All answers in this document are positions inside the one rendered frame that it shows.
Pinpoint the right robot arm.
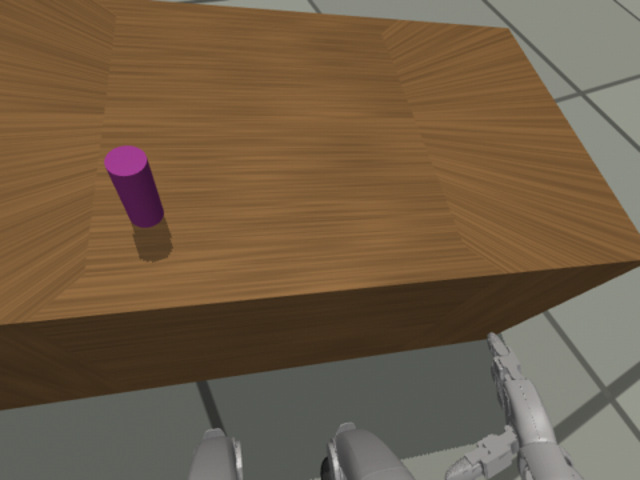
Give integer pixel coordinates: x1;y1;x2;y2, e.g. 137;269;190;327
517;442;584;480

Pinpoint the right robot hand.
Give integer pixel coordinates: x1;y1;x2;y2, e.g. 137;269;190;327
445;332;557;480

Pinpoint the can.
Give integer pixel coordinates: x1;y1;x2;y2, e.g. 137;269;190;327
104;146;164;228

